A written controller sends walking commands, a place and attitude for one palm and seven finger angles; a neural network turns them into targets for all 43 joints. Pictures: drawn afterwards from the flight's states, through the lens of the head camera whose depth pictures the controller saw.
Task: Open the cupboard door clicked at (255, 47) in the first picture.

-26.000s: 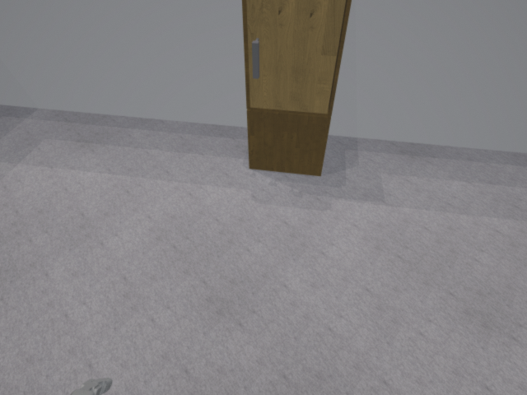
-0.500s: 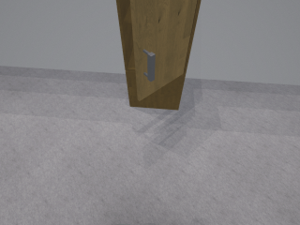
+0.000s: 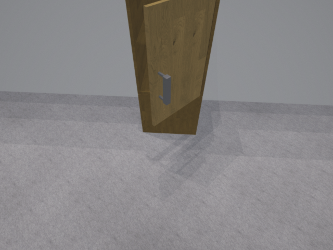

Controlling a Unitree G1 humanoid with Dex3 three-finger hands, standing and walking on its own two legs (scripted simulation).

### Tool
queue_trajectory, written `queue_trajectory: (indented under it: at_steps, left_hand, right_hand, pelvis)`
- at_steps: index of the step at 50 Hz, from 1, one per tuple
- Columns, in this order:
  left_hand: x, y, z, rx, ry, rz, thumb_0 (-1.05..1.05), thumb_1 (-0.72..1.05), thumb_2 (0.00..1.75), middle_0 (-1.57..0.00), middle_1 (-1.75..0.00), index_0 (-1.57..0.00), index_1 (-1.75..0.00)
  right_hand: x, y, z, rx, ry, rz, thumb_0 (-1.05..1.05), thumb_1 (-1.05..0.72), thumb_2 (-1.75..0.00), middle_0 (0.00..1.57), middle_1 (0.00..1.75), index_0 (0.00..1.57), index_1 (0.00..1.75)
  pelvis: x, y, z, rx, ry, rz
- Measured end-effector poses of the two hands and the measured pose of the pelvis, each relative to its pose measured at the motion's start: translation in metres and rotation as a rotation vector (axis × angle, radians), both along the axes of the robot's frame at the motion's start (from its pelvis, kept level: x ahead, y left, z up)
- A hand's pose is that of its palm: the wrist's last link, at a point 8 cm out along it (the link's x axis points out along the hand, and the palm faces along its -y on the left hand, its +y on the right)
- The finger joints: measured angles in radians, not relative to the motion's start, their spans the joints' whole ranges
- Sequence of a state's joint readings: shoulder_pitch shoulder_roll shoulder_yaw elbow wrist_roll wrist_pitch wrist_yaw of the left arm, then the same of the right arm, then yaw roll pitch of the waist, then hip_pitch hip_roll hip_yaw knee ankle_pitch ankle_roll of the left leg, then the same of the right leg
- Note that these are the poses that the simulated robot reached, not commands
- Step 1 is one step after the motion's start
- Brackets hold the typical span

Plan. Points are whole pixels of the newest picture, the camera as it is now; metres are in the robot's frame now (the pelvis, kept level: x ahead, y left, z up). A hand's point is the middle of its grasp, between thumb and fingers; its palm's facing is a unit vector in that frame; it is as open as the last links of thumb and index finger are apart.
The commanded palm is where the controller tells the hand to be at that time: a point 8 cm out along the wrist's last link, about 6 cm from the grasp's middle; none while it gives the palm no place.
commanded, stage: let the arm hang, fingers relaxed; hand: left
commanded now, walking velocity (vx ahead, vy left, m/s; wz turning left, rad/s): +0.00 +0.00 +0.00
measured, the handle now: (163, 88) +0.78 +0.06 -0.10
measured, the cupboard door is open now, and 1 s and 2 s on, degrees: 46 46 46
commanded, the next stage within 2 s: look to check the result in 0.20 s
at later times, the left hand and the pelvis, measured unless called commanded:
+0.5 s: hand out of the picture +0.03 +0.19 -0.18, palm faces +0.00 -0.98 -0.21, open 7.4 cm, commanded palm none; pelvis +0.01 +0.00 +0.00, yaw +0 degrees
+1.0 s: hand out of the picture +0.07 +0.20 -0.17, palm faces -0.01 -0.97 -0.26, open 7.4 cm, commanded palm none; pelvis +0.02 +0.00 +0.00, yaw +0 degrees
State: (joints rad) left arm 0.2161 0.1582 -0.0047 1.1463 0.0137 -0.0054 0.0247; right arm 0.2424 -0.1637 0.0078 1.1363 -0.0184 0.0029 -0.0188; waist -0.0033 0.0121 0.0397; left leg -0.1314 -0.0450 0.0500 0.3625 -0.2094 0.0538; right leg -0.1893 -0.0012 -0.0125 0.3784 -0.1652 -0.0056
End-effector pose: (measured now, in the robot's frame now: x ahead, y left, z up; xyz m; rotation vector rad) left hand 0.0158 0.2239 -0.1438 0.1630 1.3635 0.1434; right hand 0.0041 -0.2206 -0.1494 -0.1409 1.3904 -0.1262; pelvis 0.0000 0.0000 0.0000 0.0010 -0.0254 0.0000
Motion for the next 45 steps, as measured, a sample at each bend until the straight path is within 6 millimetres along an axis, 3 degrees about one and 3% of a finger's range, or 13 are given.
queue_trajectory:
  at_steps: [11, 19, 45]
  left_hand:
    - [0.000, 0.002, -0.002, -0.003, 0.028, 0.000, 0.01, 0.91, 0.90, -0.20, -0.30, -0.20, -0.30]
    - [0.002, 0.007, -0.001, 0.008, 0.038, 0.000, 0.01, 0.91, 0.90, -0.20, -0.30, -0.20, -0.30]
    - [0.042, 0.022, 0.006, 0.049, -0.026, -0.025, 0.01, 0.91, 0.90, -0.20, -0.30, -0.20, -0.30]
  right_hand:
    - [-0.015, 0.003, 0.001, -0.006, 0.053, -0.022, 0.00, -0.91, -0.90, 0.20, 0.30, 0.20, 0.30]
    - [-0.015, 0.002, 0.001, -0.012, 0.063, -0.026, 0.00, -0.91, -0.90, 0.20, 0.30, 0.20, 0.30]
    - [0.035, -0.029, 0.008, -0.067, -0.017, 0.010, 0.00, -0.91, -0.90, 0.20, 0.30, 0.20, 0.30]
  pelvis:
    - [0.006, 0.002, 0.000, -0.001, 0.000, -0.005]
    - [0.009, 0.003, 0.000, 0.000, 0.000, -0.006]
    - [0.021, -0.001, 0.001, -0.001, 0.006, -0.003]
